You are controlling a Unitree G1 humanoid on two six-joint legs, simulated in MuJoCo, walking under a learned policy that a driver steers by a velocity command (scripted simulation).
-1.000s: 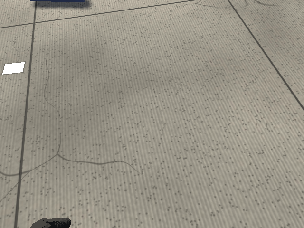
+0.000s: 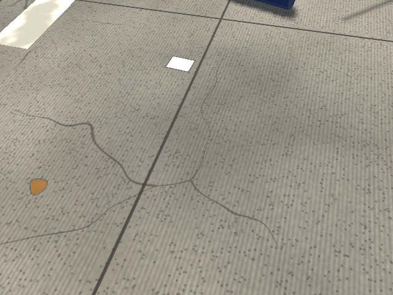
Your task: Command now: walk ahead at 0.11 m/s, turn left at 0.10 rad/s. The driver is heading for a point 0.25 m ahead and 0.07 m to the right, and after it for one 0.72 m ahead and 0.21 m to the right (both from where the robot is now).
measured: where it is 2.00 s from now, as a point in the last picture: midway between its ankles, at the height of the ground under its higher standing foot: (234, 215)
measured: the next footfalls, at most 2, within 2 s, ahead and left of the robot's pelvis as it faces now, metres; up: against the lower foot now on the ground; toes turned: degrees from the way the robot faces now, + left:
left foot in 0.06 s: +0.01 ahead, +0.14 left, +0.00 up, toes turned -4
right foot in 0.38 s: +0.17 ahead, -0.12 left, +0.00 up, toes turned -1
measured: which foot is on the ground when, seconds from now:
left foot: up 0.00-0.04, down 0.06-0.40, up 0.42-0.86, down 0.88-1.00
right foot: down 0.00-0.10, up 0.12-0.36, down 0.38-0.90, up 0.92-1.00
